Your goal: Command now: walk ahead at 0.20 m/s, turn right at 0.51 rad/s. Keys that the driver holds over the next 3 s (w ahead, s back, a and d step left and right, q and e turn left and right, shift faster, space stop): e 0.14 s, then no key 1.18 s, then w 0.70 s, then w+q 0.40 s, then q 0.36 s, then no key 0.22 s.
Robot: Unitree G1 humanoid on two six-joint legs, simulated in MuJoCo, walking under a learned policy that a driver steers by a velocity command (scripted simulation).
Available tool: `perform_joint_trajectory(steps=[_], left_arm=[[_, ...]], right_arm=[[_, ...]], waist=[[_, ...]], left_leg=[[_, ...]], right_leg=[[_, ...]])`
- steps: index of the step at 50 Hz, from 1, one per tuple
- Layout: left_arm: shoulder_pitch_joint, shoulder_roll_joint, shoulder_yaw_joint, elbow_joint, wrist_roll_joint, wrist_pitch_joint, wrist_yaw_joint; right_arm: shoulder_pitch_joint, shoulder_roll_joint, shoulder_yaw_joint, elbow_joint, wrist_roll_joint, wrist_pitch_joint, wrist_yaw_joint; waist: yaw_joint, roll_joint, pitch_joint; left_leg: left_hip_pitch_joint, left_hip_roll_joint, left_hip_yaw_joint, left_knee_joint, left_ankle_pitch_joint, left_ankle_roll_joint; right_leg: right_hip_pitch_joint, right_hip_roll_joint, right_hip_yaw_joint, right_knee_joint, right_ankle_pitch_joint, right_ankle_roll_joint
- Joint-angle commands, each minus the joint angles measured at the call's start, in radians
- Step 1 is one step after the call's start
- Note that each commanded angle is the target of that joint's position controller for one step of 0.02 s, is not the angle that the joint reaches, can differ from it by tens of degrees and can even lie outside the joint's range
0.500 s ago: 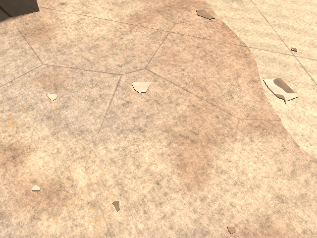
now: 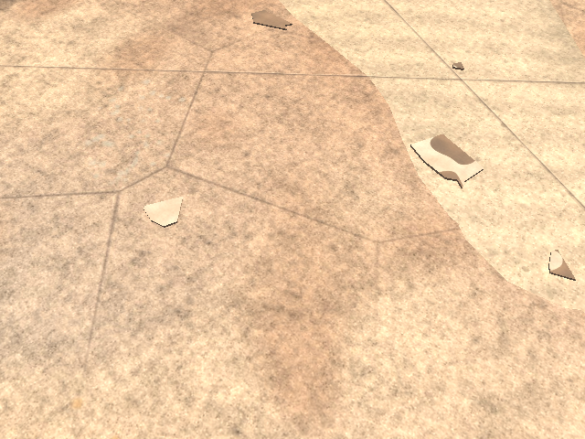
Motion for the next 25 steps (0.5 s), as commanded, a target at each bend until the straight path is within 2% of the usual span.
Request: perform_joint_trajectory(steps=[1, 2, 4, 7, 10, 12, 13, 14, 15, 16, 17, 18, 19, 21, 23, 25], left_arm=[[-0.022, 0.144, 0.040, -0.066, 0.007, -0.001, 0.017], [-0.024, 0.157, 0.044, -0.063, 0.008, 0.003, 0.022], [-0.023, 0.168, 0.050, -0.054, -0.003, 0.020, 0.034], [-0.013, 0.162, 0.049, -0.046, -0.015, 0.049, 0.049], [-0.001, 0.138, 0.039, -0.041, -0.008, 0.063, 0.052], [-0.015, 0.116, 0.029, -0.043, -0.008, 0.064, 0.051], [-0.013, 0.092, 0.020, -0.042, -0.005, 0.061, 0.050], [0.036, 0.038, 0.002, -0.045, 0.016, 0.053, 0.048], [0.153, 0.021, -0.004, -0.029, 0.024, 0.045, 0.047], [0.151, 0.081, 0.006, -0.033, 0.018, 0.044, 0.048], [0.100, 0.140, 0.025, -0.023, 0.004, 0.055, 0.052], [0.063, 0.139, 0.031, -0.015, -0.001, 0.070, 0.057], [0.052, 0.127, 0.031, -0.010, 0.001, 0.087, 0.061], [0.057, 0.067, 0.014, -0.003, 0.002, 0.098, 0.058], [0.041, 0.017, -0.003, 0.002, 0.003, 0.092, 0.054], [0.036, 0.025, -0.001, 0.011, -0.001, 0.087, 0.049]], right_arm=[[0.084, -0.090, -0.027, -0.057, -0.006, 0.013, -0.014], [0.080, -0.080, -0.023, -0.056, -0.008, 0.018, -0.019], [0.054, -0.070, -0.018, -0.057, -0.011, 0.026, -0.024], [-0.024, -0.074, -0.021, -0.074, -0.001, 0.033, -0.018], [-0.063, -0.086, -0.027, -0.083, 0.005, 0.029, -0.005], [-0.044, -0.087, -0.036, -0.082, 0.001, 0.016, 0.003], [-0.031, -0.089, -0.039, -0.080, -0.007, 0.006, 0.002], [-0.026, -0.141, -0.046, -0.097, -0.030, 0.001, -0.005], [-0.047, -0.173, -0.050, -0.109, -0.052, 0.013, -0.010], [0.002, -0.122, -0.042, -0.078, -0.043, 0.021, -0.007], [-0.003, -0.092, -0.034, -0.082, -0.027, 0.023, -0.001], [-0.019, -0.089, -0.035, -0.077, -0.020, 0.028, 0.001], [-0.048, -0.084, -0.031, -0.081, -0.011, 0.032, 0.002], [-0.098, -0.081, -0.029, -0.074, -0.011, 0.045, 0.002], [-0.088, -0.068, -0.029, -0.061, -0.010, 0.056, 0.001], [-0.054, -0.074, -0.032, -0.045, -0.005, 0.064, -0.001]], waist=[[-0.053, -0.046, -0.146], [-0.054, -0.055, -0.157], [-0.043, -0.076, -0.203], [-0.014, -0.108, -0.225], [0.009, -0.140, -0.215], [-0.013, -0.153, -0.202], [-0.027, -0.150, -0.188], [-0.001, -0.043, -0.224], [0.064, 0.188, -0.224], [0.040, 0.257, -0.269], [0.008, 0.164, -0.234], [0.000, 0.110, -0.208], [0.003, 0.097, -0.179], [0.029, 0.116, -0.148], [0.008, 0.163, -0.160], [-0.010, 0.184, -0.184]], left_leg=[[-0.045, 0.026, 0.003, -0.142, 0.042, -0.038], [-0.025, 0.011, 0.013, -0.209, 0.074, -0.049], [0.022, -0.011, 0.015, -0.318, 0.192, -0.059], [0.062, -0.039, 0.001, -0.450, 0.305, -0.061], [0.075, -0.041, -0.009, -0.560, 0.298, -0.042], [0.144, -0.041, -0.003, -0.707, 0.351, -0.006], [0.220, -0.017, -0.008, -0.815, 0.473, 0.027], [0.338, 0.150, -0.152, -0.828, 0.724, 0.086], [0.441, 0.325, -0.352, -0.814, 1.013, 0.248], [0.431, 0.395, -0.519, -0.863, 0.865, 0.357], [0.413, 0.341, -0.465, -0.865, 0.721, 0.342], [0.391, 0.289, -0.387, -0.862, 0.625, 0.299], [0.349, 0.259, -0.331, -0.869, 0.576, 0.274], [0.251, 0.181, -0.204, -0.891, 0.528, 0.232], [0.260, 0.137, -0.140, -0.882, 0.529, 0.224], [0.303, 0.146, -0.153, -0.865, 0.502, 0.240]], right_leg=[[0.103, -0.262, 0.246, -0.132, 0.656, -0.216], [0.074, -0.247, 0.224, -0.125, 0.677, -0.206], [0.059, -0.216, 0.203, -0.096, 0.628, -0.169], [0.065, -0.193, 0.234, -0.063, 0.442, -0.119], [0.116, -0.216, 0.296, -0.010, 0.298, -0.100], [0.138, -0.212, 0.337, 0.051, 0.214, -0.071], [0.121, -0.179, 0.337, 0.093, 0.152, -0.037], [0.067, -0.116, 0.276, 0.217, -0.028, 0.018], [-0.080, 0.011, 0.172, 0.388, -0.489, 0.086], [-0.124, -0.031, 0.154, 0.517, -0.573, 0.132], [-0.142, -0.057, 0.155, 0.613, -0.529, 0.153], [-0.162, -0.065, 0.146, 0.657, -0.482, 0.167], [-0.154, -0.078, 0.145, 0.661, -0.453, 0.180], [-0.053, -0.099, 0.090, 0.522, -0.393, 0.192], [0.028, -0.103, 0.036, 0.349, -0.362, 0.194], [0.084, -0.104, 0.023, 0.206, -0.278, 0.186]])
